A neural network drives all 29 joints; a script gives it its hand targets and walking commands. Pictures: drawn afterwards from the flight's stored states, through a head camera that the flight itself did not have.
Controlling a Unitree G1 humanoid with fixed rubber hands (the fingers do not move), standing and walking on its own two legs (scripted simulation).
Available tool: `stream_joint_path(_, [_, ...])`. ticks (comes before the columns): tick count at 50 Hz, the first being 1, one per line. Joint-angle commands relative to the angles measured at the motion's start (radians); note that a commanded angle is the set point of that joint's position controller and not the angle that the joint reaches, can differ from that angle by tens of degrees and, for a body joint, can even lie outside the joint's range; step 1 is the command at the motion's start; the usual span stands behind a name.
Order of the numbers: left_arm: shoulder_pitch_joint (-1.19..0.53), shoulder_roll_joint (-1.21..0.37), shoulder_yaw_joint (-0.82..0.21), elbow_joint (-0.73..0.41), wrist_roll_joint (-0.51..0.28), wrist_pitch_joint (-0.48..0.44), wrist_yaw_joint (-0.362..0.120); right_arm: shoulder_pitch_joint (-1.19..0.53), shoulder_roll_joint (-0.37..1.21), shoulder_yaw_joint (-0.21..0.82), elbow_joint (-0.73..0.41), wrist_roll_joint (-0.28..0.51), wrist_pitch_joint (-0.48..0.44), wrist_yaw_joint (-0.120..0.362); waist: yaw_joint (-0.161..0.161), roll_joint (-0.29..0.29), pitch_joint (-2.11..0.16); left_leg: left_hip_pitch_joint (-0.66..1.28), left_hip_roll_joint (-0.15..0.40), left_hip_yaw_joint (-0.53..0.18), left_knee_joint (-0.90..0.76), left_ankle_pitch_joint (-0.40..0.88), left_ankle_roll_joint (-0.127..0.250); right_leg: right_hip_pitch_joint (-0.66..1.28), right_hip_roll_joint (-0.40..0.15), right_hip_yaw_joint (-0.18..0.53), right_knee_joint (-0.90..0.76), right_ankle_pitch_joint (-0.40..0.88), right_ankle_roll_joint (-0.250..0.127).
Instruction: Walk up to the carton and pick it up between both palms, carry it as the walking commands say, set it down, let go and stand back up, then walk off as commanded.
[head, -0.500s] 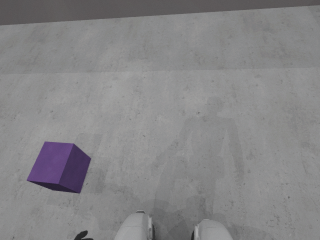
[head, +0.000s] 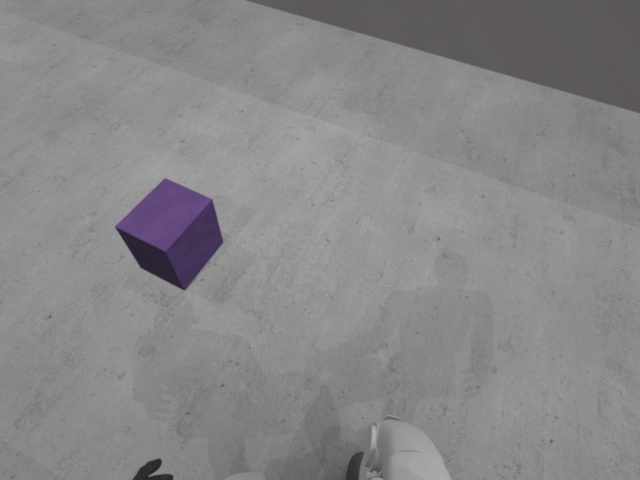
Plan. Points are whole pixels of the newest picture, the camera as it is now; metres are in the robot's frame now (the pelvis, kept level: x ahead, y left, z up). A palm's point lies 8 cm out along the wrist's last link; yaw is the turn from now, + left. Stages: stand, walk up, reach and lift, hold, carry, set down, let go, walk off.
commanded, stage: walk off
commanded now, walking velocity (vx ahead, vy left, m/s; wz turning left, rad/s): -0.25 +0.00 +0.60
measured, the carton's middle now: (175, 235) +0.85 +0.46 -0.64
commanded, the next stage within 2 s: stand in 1.56 s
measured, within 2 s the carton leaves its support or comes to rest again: neither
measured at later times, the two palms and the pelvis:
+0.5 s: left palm out of the picture -0.09 +0.24 -0.11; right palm out of the picture +0.00 -0.25 -0.14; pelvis -0.13 -0.02 +0.01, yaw +17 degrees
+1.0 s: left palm out of the picture -0.30 +0.23 -0.13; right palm out of the picture -0.05 -0.21 -0.14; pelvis -0.24 -0.04 +0.00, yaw +32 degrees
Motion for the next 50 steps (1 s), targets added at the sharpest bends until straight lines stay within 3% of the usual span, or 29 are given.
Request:
stream_joint_path(1, [-0.036,0.083,0.028,-0.081,-0.007,-0.020,-0.038,-0.155,-0.224,-0.038,-0.104,-0.004,-0.033,-0.049,0.057,0.298,-0.125,-0.056,0.177,-0.178,-0.293,0.409,0.100,-0.036,0.037,0.165,0.210,0.113,0.032])
stream_joint_path(3, [-0.006,0.060,0.023,-0.047,-0.016,-0.035,-0.031,-0.129,-0.206,-0.043,-0.106,0.006,-0.044,-0.037,0.039,0.232,-0.163,-0.022,0.160,-0.152,-0.243,0.593,0.092,0.066,0.050,0.144,0.055,0.048,0.026])
stream_joint_path(5, [-0.007,0.051,0.022,-0.026,-0.021,-0.057,-0.020,0.035,-0.203,-0.057,-0.047,-0.007,-0.051,-0.039,-0.015,0.250,-0.193,0.144,0.215,-0.252,-0.149,0.834,0.138,0.039,0.067,0.168,-0.099,-0.004,0.034])
stream_joint_path(6, [-0.026,0.018,0.006,-0.045,-0.028,-0.061,-0.016,0.061,-0.215,-0.058,-0.044,-0.006,-0.050,-0.045,-0.037,0.346,-0.194,0.227,0.217,-0.296,-0.130,0.964,0.149,0.034,0.072,0.170,-0.183,-0.058,0.038])
stream_joint_path(7, [-0.058,0.019,0.007,-0.058,-0.037,-0.070,0.000,0.116,-0.222,-0.060,-0.025,-0.010,-0.052,-0.048,-0.064,0.322,-0.200,0.259,0.204,-0.308,-0.112,1.059,0.155,0.021,0.098,0.164,-0.290,-0.071,0.037])
stream_joint_path(9, [0.033,0.038,0.001,-0.046,-0.047,-0.076,0.022,0.118,-0.243,-0.061,0.001,0.003,-0.035,-0.038,-0.039,0.343,-0.249,0.294,0.246,-0.400,-0.116,1.123,0.145,0.148,0.108,0.176,-0.490,-0.062,0.034])
stream_joint_path(11, [0.181,0.133,0.024,0.010,-0.047,-0.098,0.020,0.071,-0.228,-0.052,-0.061,0.010,-0.039,-0.038,0.004,0.253,-0.330,0.080,0.153,-0.304,-0.027,0.889,0.055,0.479,0.056,0.167,-0.674,0.365,0.027])
stream_joint_path(12, [0.168,0.246,0.057,0.008,-0.042,-0.093,0.017,0.125,-0.204,-0.046,-0.057,0.038,-0.046,-0.028,-0.018,0.049,-0.382,-0.092,0.071,-0.237,0.032,0.596,-0.007,0.650,-0.109,0.267,-0.584,0.828,-0.020])
stream_joint_path(13, [0.168,0.250,0.059,-0.010,-0.039,-0.078,0.014,0.053,-0.134,-0.034,-0.088,0.052,-0.051,-0.034,0.041,-0.166,-0.387,-0.314,-0.084,-0.102,0.185,0.013,-0.040,0.751,-0.293,0.372,-0.528,1.246,-0.145])
stream_joint_path(14, [0.120,0.230,0.041,-0.041,-0.026,-0.064,-0.007,0.032,-0.155,-0.028,-0.111,0.031,-0.035,-0.047,0.061,-0.225,-0.340,-0.330,-0.047,-0.040,0.441,-0.240,-0.056,0.553,-0.338,0.336,-0.537,1.176,-0.264])
stream_joint_path(15, [0.025,0.131,0.019,-0.072,-0.005,-0.065,-0.005,-0.051,-0.187,-0.045,-0.096,0.017,-0.016,-0.027,0.055,-0.176,-0.183,-0.319,-0.015,-0.072,0.569,-0.201,-0.032,0.391,-0.308,0.356,-0.588,1.009,-0.256])
stream_joint_path(18, [-0.081,0.148,0.006,-0.134,0.010,-0.055,0.017,0.018,-0.190,-0.052,-0.070,0.023,0.007,0.003,-0.015,-0.115,-0.154,-0.302,-0.016,-0.055,0.547,-0.105,-0.069,0.369,-0.187,0.184,-0.605,0.773,-0.174])
stream_joint_path(20, [-0.059,0.128,0.003,-0.114,0.003,-0.056,0.017,-0.017,-0.141,-0.043,-0.081,0.017,0.005,0.010,0.017,-0.204,-0.157,-0.289,-0.035,-0.054,0.583,-0.116,-0.089,0.403,-0.167,0.163,-0.599,0.739,-0.157])
stream_joint_path(22, [0.011,0.150,0.012,-0.084,-0.005,-0.058,0.019,-0.050,-0.150,-0.047,-0.102,0.011,0.012,0.017,0.033,-0.187,-0.152,-0.273,0.004,-0.056,0.504,-0.087,-0.095,0.394,-0.233,0.207,-0.589,0.685,-0.206])
stream_joint_path(24, [-0.025,0.157,0.022,-0.097,-0.009,-0.058,0.011,-0.043,-0.148,-0.044,-0.102,0.030,0.014,0.017,0.032,-0.229,-0.113,-0.243,0.022,-0.025,0.288,-0.094,-0.090,0.413,-0.222,0.191,-0.595,0.542,-0.164])
stream_joint_path(27, [0.051,0.184,0.035,-0.061,-0.004,-0.052,0.010,0.013,-0.130,-0.047,-0.074,0.016,-0.013,0.007,0.043,-0.181,-0.170,-0.110,-0.034,0.059,-0.017,-0.087,-0.069,0.515,-0.245,0.199,-0.479,0.711,-0.146])
stream_joint_path(28, [0.023,0.204,0.035,-0.063,-0.001,-0.047,-0.003,0.077,-0.147,-0.043,-0.067,0.026,-0.009,-0.006,-0.008,-0.121,-0.178,-0.018,0.004,0.075,-0.245,0.081,-0.060,0.469,-0.239,0.117,-0.367,0.619,-0.108])
stream_joint_path(29, [0.108,0.150,0.032,-0.073,-0.016,-0.047,-0.011,0.055,-0.214,-0.059,-0.082,0.018,-0.024,-0.007,0.015,0.102,-0.148,0.070,0.119,-0.079,-0.318,0.450,-0.057,0.298,-0.142,0.056,-0.233,0.419,-0.038])
stream_joint_path(30, [0.034,0.075,0.022,-0.119,-0.013,-0.035,-0.024,0.106,-0.333,-0.080,-0.081,0.014,-0.041,-0.006,-0.033,0.511,-0.139,0.142,0.412,-0.486,-0.275,1.057,0.070,-0.041,0.048,0.028,0.026,-0.249,0.039])
stream_joint_path(31, [-0.052,0.078,0.022,-0.148,-0.011,-0.025,-0.016,0.093,-0.303,-0.078,-0.079,0.009,-0.043,-0.013,-0.029,0.324,-0.115,0.025,0.419,-0.445,-0.248,1.084,0.168,-0.016,0.034,0.155,0.188,-0.261,0.026])
stream_joint_path(33, [-0.089,0.078,0.014,-0.149,-0.025,-0.030,-0.028,0.026,-0.245,-0.073,-0.105,0.008,-0.048,-0.026,-0.024,0.247,-0.041,-0.102,0.250,-0.278,-0.255,0.818,0.152,0.006,-0.010,0.179,0.211,-0.068,0.035])
stream_joint_path(36, [-0.005,0.089,0.029,-0.096,-0.026,-0.050,-0.024,-0.001,-0.286,-0.073,-0.105,-0.005,-0.065,-0.041,0.008,0.302,-0.203,0.234,0.216,-0.258,-0.168,0.966,0.135,-0.044,0.023,0.189,0.119,-0.027,0.035])
stream_joint_path(39, [-0.066,0.060,0.020,-0.088,-0.025,-0.051,-0.016,0.089,-0.228,-0.062,-0.080,0.002,-0.057,-0.045,-0.041,0.235,-0.199,0.204,0.240,-0.329,-0.166,0.956,0.172,-0.001,0.048,0.201,0.039,-0.063,0.027])
stream_joint_path(40, [-0.072,0.080,0.013,-0.102,-0.023,-0.047,-0.014,0.045,-0.225,-0.053,-0.098,0.013,-0.056,-0.041,-0.028,0.312,-0.201,0.164,0.221,-0.313,-0.158,0.897,0.182,0.027,0.056,0.193,0.018,-0.018,0.029])
stream_joint_path(42, [-0.026,0.069,0.012,-0.079,-0.028,-0.046,-0.007,0.060,-0.202,-0.053,-0.096,-0.002,-0.053,-0.041,-0.044,0.249,-0.226,0.186,0.232,-0.379,-0.176,0.915,0.181,0.056,0.081,0.185,-0.052,-0.035,0.035])
stream_joint_path(46, [0.043,0.067,0.011,-0.078,-0.055,-0.042,-0.007,0.043,-0.243,-0.059,-0.110,-0.009,-0.040,-0.042,0.005,0.244,-0.292,0.154,0.229,-0.474,-0.204,0.816,0.166,0.187,0.086,0.231,-0.211,-0.052,0.032])
stream_joint_path(47, [0.060,0.065,0.006,-0.071,-0.034,-0.053,0.007,0.001,-0.266,-0.062,-0.122,-0.015,-0.038,-0.029,0.007,0.209,-0.286,0.090,0.238,-0.460,-0.215,0.825,0.159,0.257,0.089,0.204,-0.232,-0.019,0.026])
stream_joint_path(48, [0.067,0.049,0.005,-0.071,-0.044,-0.055,0.007,-0.012,-0.225,-0.055,-0.114,-0.011,-0.030,-0.029,0.006,0.293,-0.301,0.067,0.176,-0.445,-0.213,0.783,0.132,0.316,0.118,0.228,-0.323,-0.021,0.035])
stream_joint_path(50, [0.171,0.061,0.000,-0.035,-0.051,-0.054,0.019,0.000,-0.217,-0.052,-0.133,0.023,-0.023,-0.026,0.030,0.194,-0.288,-0.019,0.147,-0.456,-0.203,0.580,0.059,0.454,0.118,0.189,-0.616,0.181,0.007])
